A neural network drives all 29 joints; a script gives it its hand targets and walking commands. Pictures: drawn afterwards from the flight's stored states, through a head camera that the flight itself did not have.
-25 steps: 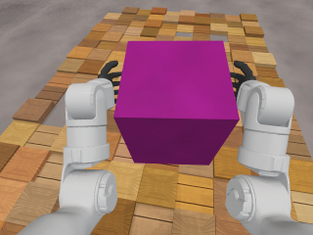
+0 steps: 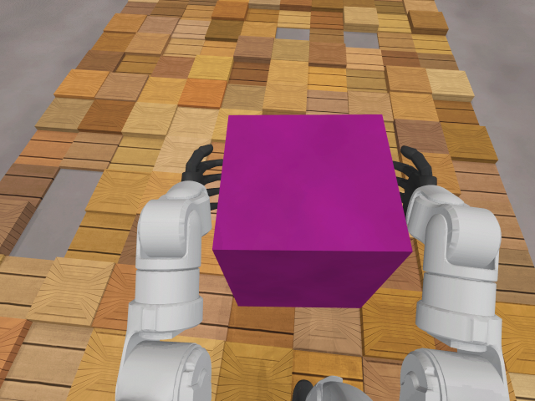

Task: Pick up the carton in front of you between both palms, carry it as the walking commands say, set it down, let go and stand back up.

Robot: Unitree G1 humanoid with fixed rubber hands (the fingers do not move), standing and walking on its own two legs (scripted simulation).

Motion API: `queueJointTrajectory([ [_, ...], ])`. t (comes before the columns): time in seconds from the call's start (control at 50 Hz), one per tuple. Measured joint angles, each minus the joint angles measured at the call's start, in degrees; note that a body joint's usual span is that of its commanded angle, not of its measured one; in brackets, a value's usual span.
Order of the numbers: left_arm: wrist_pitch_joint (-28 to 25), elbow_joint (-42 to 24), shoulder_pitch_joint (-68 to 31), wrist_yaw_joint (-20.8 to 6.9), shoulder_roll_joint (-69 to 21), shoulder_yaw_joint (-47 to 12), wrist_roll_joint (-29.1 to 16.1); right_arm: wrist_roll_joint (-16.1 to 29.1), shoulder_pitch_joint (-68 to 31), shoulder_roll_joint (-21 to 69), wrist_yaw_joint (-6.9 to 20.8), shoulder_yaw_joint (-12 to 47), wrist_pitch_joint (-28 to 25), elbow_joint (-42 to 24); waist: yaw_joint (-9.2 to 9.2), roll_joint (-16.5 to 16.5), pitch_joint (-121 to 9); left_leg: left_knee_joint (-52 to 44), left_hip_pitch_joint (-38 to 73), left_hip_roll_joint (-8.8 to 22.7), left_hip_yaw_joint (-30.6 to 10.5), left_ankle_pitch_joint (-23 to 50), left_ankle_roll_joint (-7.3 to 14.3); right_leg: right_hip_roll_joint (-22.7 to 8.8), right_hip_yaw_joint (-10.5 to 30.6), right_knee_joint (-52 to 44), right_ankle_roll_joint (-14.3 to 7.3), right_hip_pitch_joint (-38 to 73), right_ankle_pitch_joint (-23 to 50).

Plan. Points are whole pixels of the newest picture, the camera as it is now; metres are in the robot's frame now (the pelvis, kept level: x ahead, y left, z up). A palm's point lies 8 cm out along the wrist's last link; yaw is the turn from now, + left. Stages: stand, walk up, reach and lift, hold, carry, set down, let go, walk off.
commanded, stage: carry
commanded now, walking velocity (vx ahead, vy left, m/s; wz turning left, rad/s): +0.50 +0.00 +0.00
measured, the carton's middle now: (301, 221) +0.38 +0.01 +0.03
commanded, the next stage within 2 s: none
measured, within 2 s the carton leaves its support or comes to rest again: neither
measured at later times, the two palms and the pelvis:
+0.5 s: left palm out of the picture +0.71 +0.19 +0.20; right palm (382, 14) +0.68 -0.10 +0.19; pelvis +0.32 +0.06 +0.02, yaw -1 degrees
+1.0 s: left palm out of the picture +0.96 +0.19 +0.11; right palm out of the picture +0.99 -0.11 +0.11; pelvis +0.60 +0.03 +0.00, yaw -2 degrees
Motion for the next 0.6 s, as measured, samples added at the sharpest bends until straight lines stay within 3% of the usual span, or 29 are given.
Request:
queueJointTrajectory([
  [0.04,0.49,-1.60,0.43,0.67,0.78,-0.59,-1.34,-0.39,-0.11,0.43,0.04,0.05,0.62,-1.56,2.28,-1.19,0.49,11.79,-7.47,-0.28,-1.83,-1.60,0.53,0.03,0.98,-0.08,-0.74,2.75,-5.02],
  [0.08,1.65,-3.45,0.46,1.39,1.70,-0.44,-3.38,-1.37,-0.70,1.42,0.05,-0.23,1.97,-3.50,3.86,-2.46,0.59,11.52,-13.00,0.95,-1.97,-1.36,1.24,-0.71,2.07,-1.56,0.44,5.83,-7.47],
  [0.16,3.21,-3.90,-3.14,2.08,3.32,0.62,-6.02,-3.23,-3.54,2.04,0.13,-0.84,4.25,-6.04,5.55,-3.32,-0.75,-4.36,-19.35,4.11,-1.20,1.99,1.09,-2.40,3.61,-4.22,1.75,11.27,-10.48],
  [0.22,4.43,-0.65,-7.12,1.93,4.32,1.49,-6.44,-4.35,-6.09,1.43,0.25,-1.09,5.94,-4.79,5.54,-2.97,-3.42,-23.15,-18.04,4.58,-0.31,11.36,0.53,-3.35,4.70,-5.11,3.23,15.30,-13.77],
  [0.28,5.98,4.79,-10.91,1.32,5.75,1.84,-6.15,-5.12,-9.12,0.25,0.31,-0.97,7.94,-0.58,3.98,-2.02,-7.15,-38.74,-11.60,3.69,2.69,24.74,0.71,-4.14,5.46,-1.07,4.80,18.81,-20.36],
  [0.32,6.93,8.82,-13.87,0.69,7.62,2.06,-6.04,-5.54,-11.71,-0.19,0.31,-0.57,8.34,3.50,1.80,-3.60,-8.62,-38.44,-10.07,2.28,5.40,33.15,2.92,-5.32,7.86,9.09,6.00,17.62,-27.86],
  [0.36,8.16,12.21,-15.07,0.05,8.99,2.72,-5.75,-5.90,-13.46,0.03,-0.15,0.15,8.70,8.08,-0.23,-4.62,-9.35,-34.10,-9.85,1.63,6.80,28.54,5.28,-4.31,10.94,23.73,6.67,12.44,-33.79],
  [0.4,9.80,14.62,-15.21,-0.18,9.05,3.13,-5.20,-5.44,-13.58,-0.10,-0.48,0.26,10.07,10.81,-2.07,-4.18,-9.95,-33.72,-8.11,1.69,6.94,23.83,5.92,-3.60,10.73,31.81,6.81,7.32,-34.87],
  [0.46,11.43,15.81,-15.11,-0.29,8.15,3.61,-3.82,-3.93,-12.71,-0.69,-0.96,0.39,11.45,11.96,-4.46,-3.41,-9.73,-36.20,-4.64,2.05,6.91,22.11,5.52,-4.12,9.29,30.80,7.33,1.38,-33.16],
  [0.6,11.67,11.21,-14.23,-0.39,5.96,6.46,-1.11,-1.72,-12.15,-0.42,-2.12,0.14,9.85,10.28,-8.53,-2.77,-7.53,-40.78,3.42,2.25,7.00,17.68,5.06,-5.73,9.67,13.82,7.55,-6.35,-22.25],
])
